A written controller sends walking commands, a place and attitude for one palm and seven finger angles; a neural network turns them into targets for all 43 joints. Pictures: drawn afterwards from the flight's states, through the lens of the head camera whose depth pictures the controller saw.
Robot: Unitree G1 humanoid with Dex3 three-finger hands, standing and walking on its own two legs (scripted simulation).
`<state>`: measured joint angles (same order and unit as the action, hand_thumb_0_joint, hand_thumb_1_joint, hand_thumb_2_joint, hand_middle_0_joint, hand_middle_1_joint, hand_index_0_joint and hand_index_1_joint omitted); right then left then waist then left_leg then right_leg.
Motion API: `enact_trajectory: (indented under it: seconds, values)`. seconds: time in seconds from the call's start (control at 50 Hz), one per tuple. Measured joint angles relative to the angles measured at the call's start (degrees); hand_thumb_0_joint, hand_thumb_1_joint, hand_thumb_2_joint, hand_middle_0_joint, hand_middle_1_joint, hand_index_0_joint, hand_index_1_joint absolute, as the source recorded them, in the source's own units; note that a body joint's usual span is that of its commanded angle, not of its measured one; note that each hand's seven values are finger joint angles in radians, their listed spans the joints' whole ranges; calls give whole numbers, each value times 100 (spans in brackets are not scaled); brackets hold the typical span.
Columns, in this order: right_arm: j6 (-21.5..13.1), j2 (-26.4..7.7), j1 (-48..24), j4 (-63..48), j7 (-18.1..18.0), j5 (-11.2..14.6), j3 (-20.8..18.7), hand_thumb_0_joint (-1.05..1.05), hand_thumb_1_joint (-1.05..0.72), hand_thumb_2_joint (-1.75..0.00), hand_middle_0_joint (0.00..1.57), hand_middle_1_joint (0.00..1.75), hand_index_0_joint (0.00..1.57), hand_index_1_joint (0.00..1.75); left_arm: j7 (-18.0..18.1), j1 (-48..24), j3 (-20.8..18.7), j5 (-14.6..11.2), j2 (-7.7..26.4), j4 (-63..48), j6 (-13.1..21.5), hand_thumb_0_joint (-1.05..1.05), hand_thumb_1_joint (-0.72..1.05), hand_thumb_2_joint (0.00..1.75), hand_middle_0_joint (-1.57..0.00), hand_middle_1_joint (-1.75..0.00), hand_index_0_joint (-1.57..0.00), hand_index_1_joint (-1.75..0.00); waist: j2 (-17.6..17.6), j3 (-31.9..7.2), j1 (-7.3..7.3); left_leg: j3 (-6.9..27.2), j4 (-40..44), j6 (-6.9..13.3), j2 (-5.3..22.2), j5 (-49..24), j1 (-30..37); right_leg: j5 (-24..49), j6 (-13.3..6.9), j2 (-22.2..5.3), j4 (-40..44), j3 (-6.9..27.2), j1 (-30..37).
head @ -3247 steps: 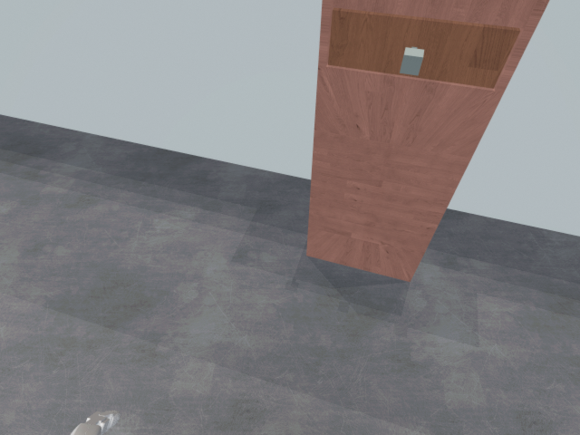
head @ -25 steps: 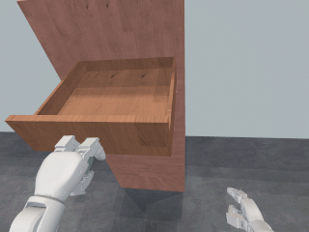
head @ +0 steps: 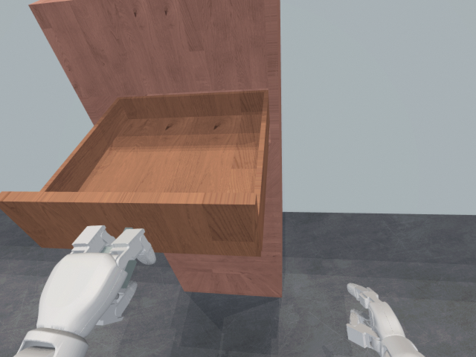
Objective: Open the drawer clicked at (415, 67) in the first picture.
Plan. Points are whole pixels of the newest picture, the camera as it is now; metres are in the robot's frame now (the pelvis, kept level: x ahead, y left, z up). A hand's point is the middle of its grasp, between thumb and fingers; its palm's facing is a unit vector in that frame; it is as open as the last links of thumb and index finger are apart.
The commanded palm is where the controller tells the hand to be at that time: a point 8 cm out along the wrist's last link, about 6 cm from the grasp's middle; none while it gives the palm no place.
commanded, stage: open the thumb to release the handle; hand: left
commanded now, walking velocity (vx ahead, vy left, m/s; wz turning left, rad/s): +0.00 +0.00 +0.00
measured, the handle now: (119, 253) +0.22 +0.19 +0.14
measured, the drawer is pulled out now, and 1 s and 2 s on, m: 0.30 0.29 0.29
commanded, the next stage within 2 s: lift the hand off the handle in 0.58 s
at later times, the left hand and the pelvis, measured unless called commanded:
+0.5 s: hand (122, 270) +0.20 +0.18 +0.14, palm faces +0.14 -0.15 -0.98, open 10.9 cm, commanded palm +0.16 +0.18 +0.19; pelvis -0.02 +0.00 +0.00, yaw +3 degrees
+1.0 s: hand (116, 284) +0.19 +0.18 +0.12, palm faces +0.13 -0.16 -0.98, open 13.8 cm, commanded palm +0.16 +0.18 +0.18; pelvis -0.02 +0.00 +0.01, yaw +3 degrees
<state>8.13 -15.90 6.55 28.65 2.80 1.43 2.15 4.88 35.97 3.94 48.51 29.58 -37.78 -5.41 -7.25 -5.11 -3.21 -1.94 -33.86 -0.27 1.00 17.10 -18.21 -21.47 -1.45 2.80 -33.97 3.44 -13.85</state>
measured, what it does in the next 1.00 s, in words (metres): stands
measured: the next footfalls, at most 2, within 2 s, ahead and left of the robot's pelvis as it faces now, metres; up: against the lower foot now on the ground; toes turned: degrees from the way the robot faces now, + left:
none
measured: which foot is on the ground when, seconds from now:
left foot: down 0.00-1.00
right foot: down 0.00-1.00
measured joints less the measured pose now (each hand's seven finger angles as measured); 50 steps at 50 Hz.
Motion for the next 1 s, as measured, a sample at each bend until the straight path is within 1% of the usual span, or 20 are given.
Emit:
enact_trajectory:
  seconds: [0.08, 0.1, 0.14, 0.18, 0.2, 0.26, 0.3, 0.4, 0.46, 0.5, 0.6, 0.68, 0.7, 0.74, 0.78, 0.86, 1.0]
  values:
    - [14, -3, 29, -19, 15, 8, 14, 2, -91, -90, 20, 30, 20, 29, 52, 125, -15, -8, 16, -84, -3, 2, 45, 72, -22, -132, -42, -135, 12, -9, 12, -21, -14, 5, 6, 27, -6, -13, 7, 4, -1, 21, -7]
    - [-8, -12, 29, 15, 1, -16, -3, 2, -91, -90, 20, 30, 20, 29, 60, 49, 40, 11, 40, -72, -39, 2, 45, 72, -22, -132, -42, -135, 11, 11, 9, -1, -31, 8, -5, 33, -13, -21, 8, -5, -10, -1, 1]
    - [-72, -22, 24, 160, -62, -71, -108, 1, -91, -90, 20, 30, 20, 29, 57, -358, 177, 83, -2, 114, 17, 1, 44, 73, -24, -131, -42, -135, 8, 100, -63, 91, -76, 20, -57, 22, -33, -50, 8, -48, -48, -98, 25]
    - [-93, -23, -15, 321, -106, -90, -166, 1, -91, -90, 20, 30, 20, 29, 66, -733, 279, 183, -130, 334, 110, 1, 42, 73, -27, -129, -42, -134, -8, 165, -159, 154, -97, 26, -91, -5, -52, -56, 7, -76, -70, -164, 29]
    - [-94, -13, -31, 378, -116, -95, -177, 2, -91, -90, 20, 30, 20, 29, 61, -876, 333, 224, -192, 413, 102, 1, 41, 73, -28, -128, -42, -134, -16, 171, -202, 169, -96, 27, -103, -20, -62, -53, 6, -86, -79, -180, 20]
    - [-77, 65, -67, 495, -134, -104, -179, 2, -91, -90, 20, 30, 20, 29, 37, -1213, 449, 271, -406, 631, -44, 1, 37, 72, -31, -127, -41, -133, -33, 167, -274, 213, -35, 30, -143, -82, -29, -31, 9, -122, -59, -228, 53]
    - [-52, 132, -106, 545, -141, -93, -123, 2, -91, -90, 20, 30, 20, 29, -13, -1380, 475, 295, -474, 742, -175, 0, 33, 70, -33, -127, -40, -132, -30, 147, -305, 222, 20, 26, -152, -121, 19, -11, 5, -131, -32, -237, 90]
    - [-1, 276, -260, 570, -150, -82, 34, 2, -91, -90, 20, 30, 20, 29, -232, -1887, 590, 410, -556, 978, -478, -1, 18, 62, -35, -126, -38, -129, -20, 179, -302, 254, 167, 12, -159, -222, 193, 55, -11, -138, 69, -268, 251]
    - [23, 325, -368, 544, -147, -76, 110, 2, -91, -90, 20, 30, 20, 29, -395, -2121, 648, 433, -564, 1092, -565, -1, 5, 56, -35, -125, -37, -127, -7, 215, -265, 252, 275, 3, -152, -289, 300, 113, -18, -133, 149, -265, 342]
    - [40, 329, -430, 514, -149, -57, 154, 2, -91, -90, 20, 30, 20, 29, -518, -2214, 668, 405, -535, 1148, -610, -1, -6, 51, -35, -124, -36, -125, -1, 236, -244, 239, 337, -5, -136, -329, 354, 157, -24, -119, 203, -250, 384]
    - [40, 265, -465, 459, -154, -53, 171, 2, -90, -90, 20, 30, 20, 30, -680, -2201, 584, 344, -460, 1202, -560, -1, -29, 40, -33, -122, -35, -124, 35, 281, -223, 228, 460, -20, -108, -409, 456, 245, -35, -94, 324, -237, 477]
    - [13, 173, -420, 457, -166, -68, 112, 1, -90, -90, 20, 30, 20, 30, -723, -2098, 559, 299, -472, 1213, -470, -1, -40, 35, -33, -121, -33, -122, 58, 344, -221, 245, 500, -22, -93, -445, 492, 298, -38, -79, 404, -253, 535]
    - [-7, 156, -405, 457, -165, -75, 99, 1, -91, -90, 20, 30, 20, 30, -677, -2033, 520, 309, -490, 1212, -400, -1, -41, 34, -33, -120, -33, -122, 64, 353, -218, 240, 498, -22, -86, -447, 485, 308, -39, -72, 412, -247, 528]
    - [-46, 132, -351, 437, -147, -81, 79, 1, -91, -90, 20, 30, 20, 29, -568, -1879, 391, 332, -567, 1151, -259, -1, -44, 33, -33, -120, -33, -121, 84, 362, -194, 225, 496, -22, -75, -448, 460, 321, -37, -64, 417, -232, 500]
    - [-50, 105, -270, 425, -145, -95, 53, 1, -91, -90, 20, 30, 20, 29, -516, -1777, 351, 364, -572, 1084, -196, -1, -46, 32, -32, -120, -33, -121, 106, 358, -201, 215, 482, -21, -66, -442, 423, 326, -35, -55, 418, -221, 466]
    - [-59, 63, -137, 491, -113, -137, -34, 1, -91, -90, 20, 30, 20, 29, -383, -1729, 424, 516, -614, 1050, -190, -1, -48, 31, -32, -120, -33, -120, 102, 349, -229, 216, 425, -7, -71, -414, 352, 316, -28, -60, 398, -224, 415]
    - [-54, 110, -65, 646, -122, -126, -69, 2, -91, -90, 20, 30, 20, 29, -304, -1881, 601, 606, -671, 1158, -234, -1, -49, 31, -32, -120, -32, -120, 43, 338, -287, 234, 405, 36, -136, -416, 319, 287, 11, -122, 354, -248, 388]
